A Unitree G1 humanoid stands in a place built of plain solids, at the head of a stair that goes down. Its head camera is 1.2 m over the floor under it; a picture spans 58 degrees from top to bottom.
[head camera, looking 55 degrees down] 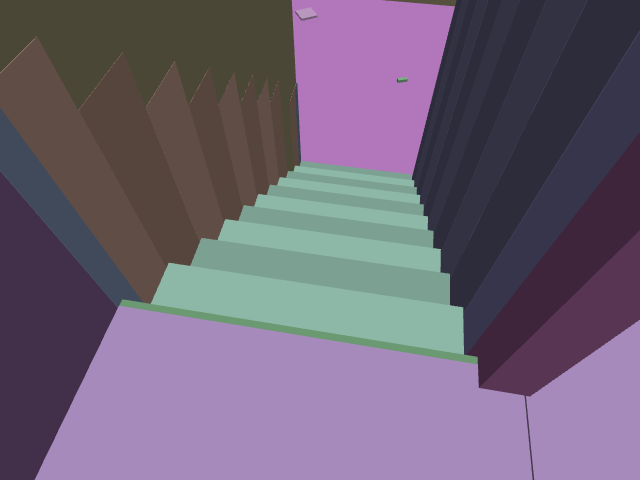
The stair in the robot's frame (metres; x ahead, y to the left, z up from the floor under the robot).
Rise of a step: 0.18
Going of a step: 0.25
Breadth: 1.09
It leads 10 degrees to the right of straight ahead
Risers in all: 11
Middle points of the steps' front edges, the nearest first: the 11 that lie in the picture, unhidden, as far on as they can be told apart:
0.53 0.08 0.00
0.77 0.03 -0.18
1.02 -0.01 -0.37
1.27 -0.05 -0.55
1.51 -0.09 -0.74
1.76 -0.14 -0.92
2.01 -0.18 -1.10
2.25 -0.22 -1.29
2.50 -0.26 -1.47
2.74 -0.31 -1.66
2.99 -0.35 -1.84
